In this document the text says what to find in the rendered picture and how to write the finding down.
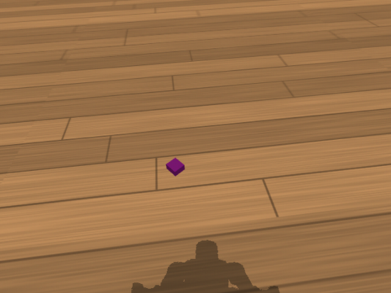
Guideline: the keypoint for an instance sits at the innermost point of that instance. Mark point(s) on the small box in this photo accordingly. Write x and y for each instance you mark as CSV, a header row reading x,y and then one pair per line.
x,y
175,166

